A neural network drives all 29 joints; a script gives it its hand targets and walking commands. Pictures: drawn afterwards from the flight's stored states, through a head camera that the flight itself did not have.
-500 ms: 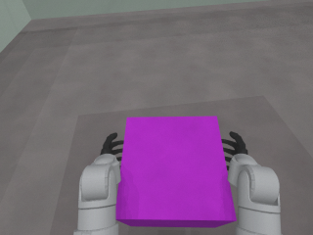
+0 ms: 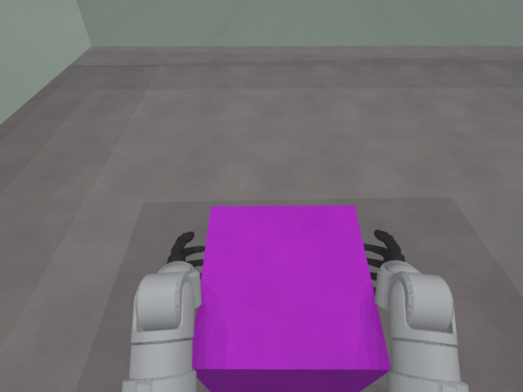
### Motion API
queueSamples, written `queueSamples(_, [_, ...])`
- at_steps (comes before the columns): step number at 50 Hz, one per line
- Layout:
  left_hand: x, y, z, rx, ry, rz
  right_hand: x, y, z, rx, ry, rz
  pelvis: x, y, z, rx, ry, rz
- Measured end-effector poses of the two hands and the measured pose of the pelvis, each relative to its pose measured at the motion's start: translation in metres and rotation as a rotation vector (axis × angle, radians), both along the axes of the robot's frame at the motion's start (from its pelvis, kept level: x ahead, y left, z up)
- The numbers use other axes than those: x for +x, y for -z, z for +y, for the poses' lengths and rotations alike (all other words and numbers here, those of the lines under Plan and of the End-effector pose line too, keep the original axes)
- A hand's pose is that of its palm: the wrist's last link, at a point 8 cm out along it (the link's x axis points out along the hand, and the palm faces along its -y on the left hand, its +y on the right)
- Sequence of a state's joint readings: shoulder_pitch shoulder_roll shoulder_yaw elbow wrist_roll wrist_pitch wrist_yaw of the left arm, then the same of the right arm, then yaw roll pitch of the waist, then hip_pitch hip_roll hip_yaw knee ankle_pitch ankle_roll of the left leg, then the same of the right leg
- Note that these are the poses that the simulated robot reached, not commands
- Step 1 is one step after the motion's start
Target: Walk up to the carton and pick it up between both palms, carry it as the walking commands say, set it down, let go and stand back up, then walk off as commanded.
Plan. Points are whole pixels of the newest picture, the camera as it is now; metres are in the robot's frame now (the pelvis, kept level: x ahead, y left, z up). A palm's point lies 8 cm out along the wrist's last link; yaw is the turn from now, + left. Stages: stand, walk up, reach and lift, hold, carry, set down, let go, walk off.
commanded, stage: carry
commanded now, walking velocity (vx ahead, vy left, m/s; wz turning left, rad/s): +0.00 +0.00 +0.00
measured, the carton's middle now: (283, 300) +0.28 +0.01 +0.01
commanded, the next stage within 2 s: hold in 1.40 s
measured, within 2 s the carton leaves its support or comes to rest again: neither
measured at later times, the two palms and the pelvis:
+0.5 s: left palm (165, 303) +0.22 +0.17 +0.09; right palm (398, 304) +0.23 -0.14 +0.10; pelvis -0.05 +0.01 +0.01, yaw +0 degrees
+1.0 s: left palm (143, 321) +0.20 +0.19 +0.08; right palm (382, 328) +0.21 -0.11 +0.09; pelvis -0.08 +0.04 +0.01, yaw +0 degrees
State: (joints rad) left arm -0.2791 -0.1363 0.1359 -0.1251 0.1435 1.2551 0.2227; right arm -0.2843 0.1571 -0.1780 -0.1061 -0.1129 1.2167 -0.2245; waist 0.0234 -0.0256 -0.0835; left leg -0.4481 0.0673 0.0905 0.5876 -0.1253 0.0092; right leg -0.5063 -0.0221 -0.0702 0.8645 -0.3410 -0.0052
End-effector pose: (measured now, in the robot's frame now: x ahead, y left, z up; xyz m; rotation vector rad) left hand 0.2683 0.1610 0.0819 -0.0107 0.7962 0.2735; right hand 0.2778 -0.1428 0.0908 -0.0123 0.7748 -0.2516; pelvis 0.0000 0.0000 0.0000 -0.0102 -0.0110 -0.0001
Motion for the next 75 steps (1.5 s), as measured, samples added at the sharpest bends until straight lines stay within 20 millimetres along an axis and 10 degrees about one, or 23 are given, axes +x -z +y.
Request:
queueSamples(9, [-0.017,-0.002,-0.006,0.069,-0.019,0.027,-0.016,0.024,-0.006,0.066,-0.02,0.028,-0.021,-0.003,0.0,0.017,0.001,0.05])
queueSamples(30, [-0.052,-0.011,0.02,-0.003,0.006,-0.036,-0.051,-0.014,0.02,0.006,0.001,-0.038,-0.052,-0.009,0.023,0.001,0.002,0.036])
queueSamples(75, [-0.064,0.045,0.034,0.044,0.096,-0.029,-0.062,0.048,0.027,0.021,-0.08,-0.044,-0.076,-0.004,0.038,0.007,0.019,-0.038])
